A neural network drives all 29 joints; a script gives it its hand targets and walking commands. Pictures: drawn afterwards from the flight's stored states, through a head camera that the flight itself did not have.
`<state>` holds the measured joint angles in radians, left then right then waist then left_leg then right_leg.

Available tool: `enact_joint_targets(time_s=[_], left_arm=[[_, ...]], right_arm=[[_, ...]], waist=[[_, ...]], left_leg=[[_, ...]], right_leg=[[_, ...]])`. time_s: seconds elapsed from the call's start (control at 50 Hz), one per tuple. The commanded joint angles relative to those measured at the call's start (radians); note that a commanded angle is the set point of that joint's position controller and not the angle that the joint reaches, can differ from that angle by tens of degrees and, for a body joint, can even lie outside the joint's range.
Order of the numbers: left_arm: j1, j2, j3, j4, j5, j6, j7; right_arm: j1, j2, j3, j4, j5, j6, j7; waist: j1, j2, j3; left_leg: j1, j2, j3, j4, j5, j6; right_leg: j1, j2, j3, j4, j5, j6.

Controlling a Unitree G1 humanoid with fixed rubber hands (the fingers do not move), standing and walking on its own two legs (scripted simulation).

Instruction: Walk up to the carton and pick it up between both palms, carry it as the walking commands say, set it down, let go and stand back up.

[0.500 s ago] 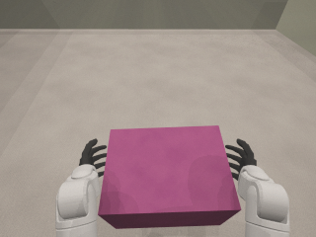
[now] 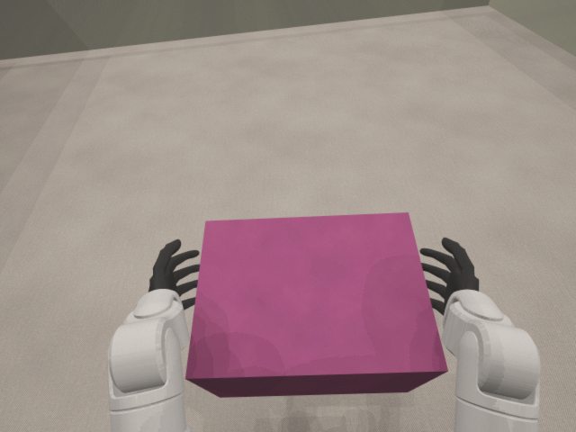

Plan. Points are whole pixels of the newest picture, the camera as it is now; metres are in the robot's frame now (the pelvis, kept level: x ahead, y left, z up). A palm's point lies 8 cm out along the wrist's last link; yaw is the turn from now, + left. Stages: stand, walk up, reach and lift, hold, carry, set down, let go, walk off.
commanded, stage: carry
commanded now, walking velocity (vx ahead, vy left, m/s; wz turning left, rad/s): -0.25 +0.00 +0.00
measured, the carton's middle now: (309, 309) +0.30 -0.01 +0.01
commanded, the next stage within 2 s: none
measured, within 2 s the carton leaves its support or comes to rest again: neither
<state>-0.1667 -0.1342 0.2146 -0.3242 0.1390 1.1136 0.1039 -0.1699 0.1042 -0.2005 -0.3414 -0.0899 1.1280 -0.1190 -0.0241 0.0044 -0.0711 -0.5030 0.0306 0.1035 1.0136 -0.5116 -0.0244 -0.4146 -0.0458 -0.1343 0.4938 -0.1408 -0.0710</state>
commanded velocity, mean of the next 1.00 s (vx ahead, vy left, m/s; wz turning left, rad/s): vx -0.15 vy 0.00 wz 0.00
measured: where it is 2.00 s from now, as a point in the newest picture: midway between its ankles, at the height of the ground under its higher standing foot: outside the picture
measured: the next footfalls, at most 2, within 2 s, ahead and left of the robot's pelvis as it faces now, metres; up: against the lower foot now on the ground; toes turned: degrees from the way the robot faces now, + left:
left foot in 0.20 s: -0.04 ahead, +0.11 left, +0.00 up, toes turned +8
right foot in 0.54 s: -0.13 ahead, -0.15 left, +0.00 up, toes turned -5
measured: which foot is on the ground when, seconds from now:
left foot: up 0.00-0.18, down 0.20-0.54, up 0.56-0.88, down 0.90-1.00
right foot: down 0.00-0.24, up 0.26-0.52, down 0.54-1.00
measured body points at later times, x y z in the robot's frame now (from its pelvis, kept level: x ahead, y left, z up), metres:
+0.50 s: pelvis -0.15 -0.03 -0.01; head -0.16 -0.03 +0.44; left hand +0.13 +0.17 +0.08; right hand +0.14 -0.20 +0.08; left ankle -0.08 +0.11 -0.74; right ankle -0.16 -0.14 -0.72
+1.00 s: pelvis -0.32 -0.05 +0.00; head -0.36 -0.05 +0.45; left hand -0.06 +0.14 +0.08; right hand -0.04 -0.22 +0.09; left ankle -0.34 +0.07 -0.74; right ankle -0.18 -0.15 -0.73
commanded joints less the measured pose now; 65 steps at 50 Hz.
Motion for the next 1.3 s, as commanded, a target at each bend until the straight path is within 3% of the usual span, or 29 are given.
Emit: enact_joint_targets(time_s=[0.0,0.04,0.12,0.16,0.2,0.24,0.26,0.3,0.36,0.44,0.48,0.52,0.54,0.56,0.6,0.66,0.7,0.8,0.86,0.92,0.94,1.0,1.04,1.06,1.1,1.12,1.16,1.24,1.28], left_arm=[[-0.417,-0.831,-0.75,0.012,-0.441,0.043,-0.367],[-0.459,-0.847,-0.765,0.027,-0.459,0.044,-0.376],[-0.511,-0.856,-0.768,-0.003,-0.465,0.044,-0.369],[-0.473,-0.843,-0.768,0.004,-0.45,0.045,-0.357],[-0.479,-0.842,-0.766,-0.015,-0.45,0.051,-0.354],[-0.57,-0.861,-0.798,-0.041,-0.484,0.048,-0.356],[-0.574,-0.876,-0.807,-0.019,-0.489,0.055,-0.363],[-0.538,-0.885,-0.8,0.027,-0.485,0.05,-0.364],[-0.531,-0.899,-0.806,0.046,-0.508,0.044,-0.373],[-0.524,-0.877,-0.789,0.059,-0.512,0.042,-0.363],[-0.507,-0.901,-0.793,0.072,-0.514,0.037,-0.367],[-0.49,-0.885,-0.775,0.081,-0.497,0.042,-0.383],[-0.49,-0.883,-0.776,0.086,-0.486,0.029,-0.387],[-0.518,-0.881,-0.762,0.009,-0.489,0.033,-0.383],[-0.499,-0.896,-0.746,-0.011,-0.472,0.031,-0.371],[-0.498,-0.866,-0.727,-0.051,-0.439,0.021,-0.363],[-0.442,-0.852,-0.724,-0.039,-0.42,0.03,-0.354],[-0.41,-0.82,-0.746,0.021,-0.414,0.05,-0.36],[-0.444,-0.82,-0.737,0.046,-0.423,0.05,-0.362],[-0.5,-0.87,-0.752,0.069,-0.447,0.059,-0.365],[-0.594,-0.876,-0.775,0.005,-0.471,0.049,-0.373],[-0.615,-0.895,-0.783,0.056,-0.487,0.061,-0.374],[-0.602,-0.899,-0.772,0.079,-0.494,0.064,-0.379],[-0.62,-0.908,-0.774,0.083,-0.499,0.064,-0.375],[-0.614,-0.887,-0.765,0.089,-0.502,0.064,-0.384],[-0.599,-0.885,-0.752,0.126,-0.492,0.069,-0.394],[-0.622,-0.905,-0.753,0.09,-0.521,0.064,-0.408],[-0.576,-0.9,-0.733,0.099,-0.497,0.061,-0.395],[-0.598,-0.892,-0.743,0.08,-0.492,0.051,-0.38]], right_arm=[[-0.481,0.865,0.798,0.011,0.424,0.035,0.356],[-0.514,0.866,0.807,0.006,0.423,0.028,0.354],[-0.542,0.898,0.794,0.029,0.438,0.027,0.364],[-0.528,0.88,0.789,0.026,0.437,0.024,0.367],[-0.533,0.892,0.784,0.043,0.441,0.021,0.378],[-0.52,0.899,0.775,0.05,0.441,0.025,0.381],[-0.53,0.902,0.77,0.051,0.431,0.025,0.374],[-0.542,0.897,0.767,0.009,0.413,0.026,0.368],[-0.53,0.879,0.759,-0.011,0.403,0.021,0.356],[-0.462,0.855,0.733,0.037,0.386,0.022,0.349],[-0.495,0.863,0.747,0.003,0.388,0.016,0.345],[-0.477,0.873,0.745,0.055,0.374,0.015,0.344],[-0.565,0.857,0.756,-0.026,0.386,0.011,0.353],[-0.621,0.92,0.795,-0.036,0.424,0.014,0.356],[-0.593,0.94,0.814,-0.034,0.445,0.001,0.356],[-0.57,0.913,0.834,-0.058,0.454,0.003,0.354],[-0.604,0.876,0.85,-0.107,0.478,0.02,0.357],[-0.508,0.84,0.824,0.003,0.444,0.05,0.368],[-0.542,0.863,0.802,0.059,0.429,0.049,0.369],[-0.543,0.883,0.773,0.087,0.429,0.039,0.385],[-0.583,0.893,0.766,0.074,0.432,0.029,0.392],[-0.569,0.905,0.76,0.114,0.423,0.039,0.377],[-0.594,0.89,0.752,0.081,0.41,0.038,0.374],[-0.569,0.885,0.736,0.115,0.403,0.041,0.372],[-0.591,0.888,0.768,0.091,0.409,0.037,0.367],[-0.587,0.894,0.764,0.101,0.402,0.036,0.36],[-0.645,0.928,0.779,0.055,0.42,0.032,0.357],[-0.671,0.934,0.78,0.038,0.448,0.03,0.372],[-0.649,0.915,0.781,0.059,0.46,0.037,0.38]], waist=[[0.035,-0.139,-0.285],[0.035,-0.176,-0.291],[0.038,-0.122,-0.325],[0.038,-0.126,-0.304],[0.038,-0.019,-0.287],[0.028,0.184,-0.159],[0.013,0.182,-0.156],[0.022,0.107,-0.17],[0.024,0.125,-0.225],[0.016,0.205,-0.255],[0.021,0.205,-0.274],[0.024,0.038,-0.262],[0.037,-0.26,-0.216],[0.049,-0.341,-0.224],[0.042,-0.148,-0.247],[0.029,-0.131,-0.252],[0.033,-0.112,-0.29],[0.036,-0.231,-0.243],[0.027,-0.193,-0.235],[0.032,0.007,-0.257],[0.032,0.114,-0.182],[0.03,0.132,-0.11],[0.041,0.182,-0.127],[0.04,0.169,-0.107],[0.031,-0.007,-0.112],[0.022,-0.105,-0.152],[0.017,-0.191,-0.199],[0.024,-0.126,-0.242],[0.03,-0.017,-0.234]], left_leg=[[0.004,0.011,-0.028,-0.079,0.009,0.02],[0.031,-0.004,-0.033,-0.144,-0.009,0.039],[0.159,-0.011,-0.003,-0.388,0.058,0.064],[0.291,-0.011,0.02,-0.616,0.154,0.069],[0.335,0.137,-0.137,-0.671,0.119,0.09],[0.144,0.31,-0.268,-0.751,0.17,0.141],[0.112,0.36,-0.315,-0.748,0.305,0.201],[0.172,0.323,-0.179,-0.633,0.654,0.209],[0.26,0.267,-0.144,-0.569,0.833,0.18],[0.336,0.266,-0.194,-0.562,0.742,0.165],[0.323,0.232,-0.136,-0.491,0.775,0.13],[0.171,0.172,-0.124,-0.378,0.533,0.06],[-0.066,0.028,0.024,-0.254,0.144,0.0],[-0.082,0.005,-0.045,0.001,-0.128,0.004],[-0.071,-0.031,-0.138,0.201,-0.069,0.019],[-0.089,-0.016,-0.084,0.186,0.092,-0.004],[-0.03,-0.005,-0.063,0.029,0.079,-0.014],[0.147,-0.024,-0.013,-0.357,0.012,0.015],[0.332,-0.038,0.032,-0.665,0.141,0.043],[0.266,0.114,-0.109,-0.71,-0.032,0.077],[0.11,0.17,-0.164,-0.768,-0.109,0.081],[-0.06,0.216,-0.186,-0.822,-0.211,0.104],[0.002,0.188,-0.087,-0.76,-0.137,0.08],[0.012,0.168,-0.066,-0.733,-0.115,0.064],[0.122,0.116,-0.012,-0.547,0.06,0.042],[0.114,0.07,-0.047,-0.529,0.068,0.032],[0.28,0.015,-0.009,-0.441,0.113,0.048],[0.296,0.006,0.004,-0.475,0.13,0.093],[0.187,0.102,-0.124,-0.641,0.002,0.105]], right_leg=[[0.27,-0.294,0.256,-0.133,0.277,-0.123],[0.261,-0.286,0.273,-0.135,0.357,-0.121],[0.24,-0.284,0.308,-0.216,0.049,-0.078],[0.17,-0.218,0.257,-0.236,-0.067,0.001],[0.068,-0.128,0.144,-0.199,-0.1,0.115],[-0.008,-0.054,0.037,0.117,-0.181,0.102],[-0.03,-0.006,0.029,0.325,-0.282,0.098],[-0.106,0.007,0.076,0.526,-0.31,0.086],[-0.118,0.033,0.055,0.54,-0.319,0.077],[-0.051,0.056,0.019,0.255,-0.359,0.082],[0.067,0.051,-0.009,0.029,-0.17,0.086],[0.25,-0.077,0.149,-0.159,-0.063,0.09],[0.25,-0.367,0.42,-0.134,0.342,-0.046],[0.214,-0.429,0.445,-0.126,0.547,-0.138],[0.224,-0.318,0.276,-0.091,0.526,-0.109],[0.261,-0.212,0.19,-0.137,0.064,-0.036],[0.283,-0.215,0.255,-0.204,-0.153,-0.026],[0.215,-0.231,0.282,-0.255,-0.192,-0.052],[0.144,-0.168,0.23,-0.27,-0.219,0.034],[0.138,-0.07,0.109,-0.182,-0.109,0.149],[0.195,-0.062,0.081,-0.074,-0.083,0.113],[0.177,-0.02,0.032,0.184,-0.112,0.1],[0.132,-0.037,0.047,0.198,-0.106,0.099],[0.124,-0.035,0.048,0.113,-0.081,0.089],[0.117,-0.099,0.139,-0.105,-0.056,0.084],[0.082,-0.166,0.273,-0.187,-0.264,0.065],[-0.042,-0.178,0.299,-0.298,-0.49,0.066],[-0.022,-0.103,0.138,-0.239,-0.38,0.083],[0.056,-0.066,0.092,-0.106,-0.259,0.087]])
